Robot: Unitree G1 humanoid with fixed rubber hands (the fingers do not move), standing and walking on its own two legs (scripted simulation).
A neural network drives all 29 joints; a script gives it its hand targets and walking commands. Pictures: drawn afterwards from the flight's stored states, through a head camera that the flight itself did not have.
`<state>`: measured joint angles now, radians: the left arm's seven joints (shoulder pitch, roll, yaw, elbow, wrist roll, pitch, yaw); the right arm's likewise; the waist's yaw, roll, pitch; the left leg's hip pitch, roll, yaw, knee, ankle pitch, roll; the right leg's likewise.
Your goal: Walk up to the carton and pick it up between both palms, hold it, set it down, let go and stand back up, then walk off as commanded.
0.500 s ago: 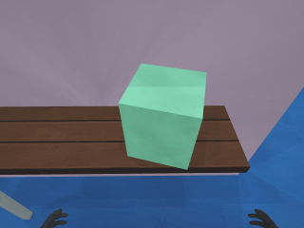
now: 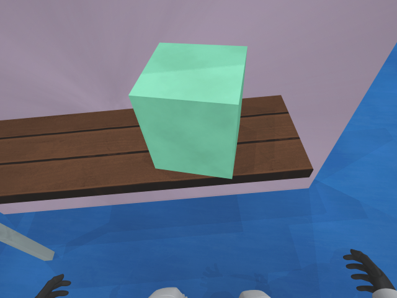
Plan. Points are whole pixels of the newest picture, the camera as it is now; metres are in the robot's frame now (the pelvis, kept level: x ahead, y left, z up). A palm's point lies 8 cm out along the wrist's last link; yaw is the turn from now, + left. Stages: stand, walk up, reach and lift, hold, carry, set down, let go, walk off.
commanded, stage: walk off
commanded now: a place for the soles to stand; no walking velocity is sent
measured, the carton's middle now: (197, 113) +0.51 +0.03 +0.06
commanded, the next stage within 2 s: none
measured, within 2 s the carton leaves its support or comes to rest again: neither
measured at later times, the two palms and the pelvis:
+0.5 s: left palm out of the picture -0.06 +0.36 -0.07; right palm out of the picture -0.09 -0.31 -0.05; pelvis -0.18 +0.02 +0.00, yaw +3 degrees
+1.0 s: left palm out of the picture -0.24 +0.31 -0.04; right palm out of the picture -0.25 -0.34 -0.07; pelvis -0.36 +0.00 +0.01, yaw -1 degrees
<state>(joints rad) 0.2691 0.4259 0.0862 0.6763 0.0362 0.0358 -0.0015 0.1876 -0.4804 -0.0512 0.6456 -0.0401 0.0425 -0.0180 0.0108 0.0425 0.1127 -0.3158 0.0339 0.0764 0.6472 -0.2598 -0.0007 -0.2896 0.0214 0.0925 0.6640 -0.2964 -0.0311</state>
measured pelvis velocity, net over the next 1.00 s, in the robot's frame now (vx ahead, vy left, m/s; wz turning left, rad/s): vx -0.36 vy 0.00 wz -0.01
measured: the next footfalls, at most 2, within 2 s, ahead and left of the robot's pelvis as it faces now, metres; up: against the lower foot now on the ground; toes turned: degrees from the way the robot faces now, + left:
left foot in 0.38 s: -0.12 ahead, +0.14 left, +0.00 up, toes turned +1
right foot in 0.80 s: -0.27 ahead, -0.13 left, +0.00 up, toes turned +2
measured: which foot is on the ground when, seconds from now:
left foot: down 0.00-0.00, up 0.02-0.36, down 0.38-0.82, up 0.84-1.00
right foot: down 0.00-0.42, up 0.44-0.78, down 0.80-1.00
